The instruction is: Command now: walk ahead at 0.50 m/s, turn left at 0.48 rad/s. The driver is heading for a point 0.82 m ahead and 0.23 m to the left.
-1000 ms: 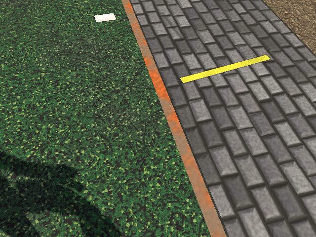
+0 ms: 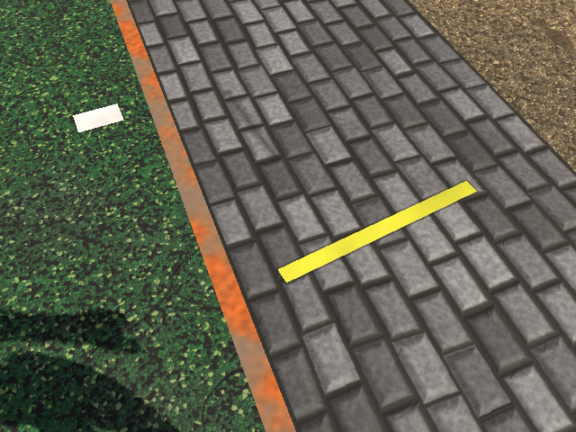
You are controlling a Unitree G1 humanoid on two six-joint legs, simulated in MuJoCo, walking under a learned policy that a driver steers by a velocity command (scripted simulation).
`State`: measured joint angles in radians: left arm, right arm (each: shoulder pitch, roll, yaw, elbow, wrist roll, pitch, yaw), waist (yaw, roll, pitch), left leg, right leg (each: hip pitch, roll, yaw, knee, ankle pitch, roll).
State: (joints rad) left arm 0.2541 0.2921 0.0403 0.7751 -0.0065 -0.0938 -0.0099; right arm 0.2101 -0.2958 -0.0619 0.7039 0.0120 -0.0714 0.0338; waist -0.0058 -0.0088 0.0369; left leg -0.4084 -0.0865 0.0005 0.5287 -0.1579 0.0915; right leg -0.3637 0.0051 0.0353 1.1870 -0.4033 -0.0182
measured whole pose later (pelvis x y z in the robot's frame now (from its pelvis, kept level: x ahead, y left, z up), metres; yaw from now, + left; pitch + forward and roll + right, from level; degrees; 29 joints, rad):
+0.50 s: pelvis +0.29 -0.04 +0.01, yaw +17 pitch +2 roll -1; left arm 0.20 0.26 0.05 0.70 0.01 -0.10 -0.01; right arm 0.32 -0.31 -0.06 0.70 0.02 -0.02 -0.01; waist 0.00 0.05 0.00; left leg -0.46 -0.01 -0.08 1.19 -0.38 0.01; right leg -0.30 0.02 -0.03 0.47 -0.19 -0.02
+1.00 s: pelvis +0.51 +0.12 +0.00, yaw +36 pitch +1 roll +0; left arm 0.22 0.31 0.05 0.76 -0.01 -0.10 0.00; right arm 0.21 -0.30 -0.07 0.63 0.01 -0.04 0.04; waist 0.01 -0.01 0.07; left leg -0.38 -0.09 0.00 0.53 -0.18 0.09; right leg -0.41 -0.07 0.03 1.20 -0.39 0.01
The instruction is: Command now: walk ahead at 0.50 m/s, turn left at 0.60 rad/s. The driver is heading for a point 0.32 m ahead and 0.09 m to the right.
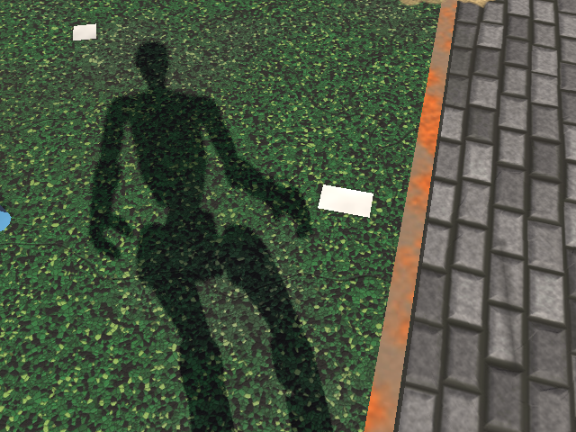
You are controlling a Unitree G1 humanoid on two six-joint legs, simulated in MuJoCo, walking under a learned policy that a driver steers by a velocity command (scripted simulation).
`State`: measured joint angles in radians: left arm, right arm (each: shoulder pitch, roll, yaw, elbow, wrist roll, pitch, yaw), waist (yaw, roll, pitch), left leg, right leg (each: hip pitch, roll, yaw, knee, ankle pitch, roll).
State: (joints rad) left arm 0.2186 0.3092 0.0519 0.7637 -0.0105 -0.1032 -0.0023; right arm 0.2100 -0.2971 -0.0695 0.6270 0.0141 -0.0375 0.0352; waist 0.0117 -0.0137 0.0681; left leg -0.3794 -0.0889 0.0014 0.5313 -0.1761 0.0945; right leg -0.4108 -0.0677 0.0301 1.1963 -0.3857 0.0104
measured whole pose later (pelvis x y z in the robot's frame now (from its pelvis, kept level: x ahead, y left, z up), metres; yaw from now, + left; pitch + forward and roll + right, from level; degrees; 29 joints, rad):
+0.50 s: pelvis +0.25 -0.05 +0.00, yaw +4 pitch +1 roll +0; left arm 0.11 0.24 0.02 0.75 0.02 -0.06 -0.03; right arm 0.28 -0.30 -0.05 0.77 0.01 0.01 -0.02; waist -0.01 0.03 0.05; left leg -0.37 -0.01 -0.08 1.08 -0.54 -0.05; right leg -0.42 0.02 -0.04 0.49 -0.10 -0.05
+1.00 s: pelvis +0.33 -0.02 +0.00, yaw +3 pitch -1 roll +0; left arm 0.14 0.24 0.02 0.92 0.01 0.00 0.00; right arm 0.23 -0.22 -0.03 0.88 -0.01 -0.01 -0.03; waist 0.01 0.00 0.02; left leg -0.21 0.02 -0.03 0.55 -0.32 -0.02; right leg -0.26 0.01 -0.01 0.53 -0.25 -0.01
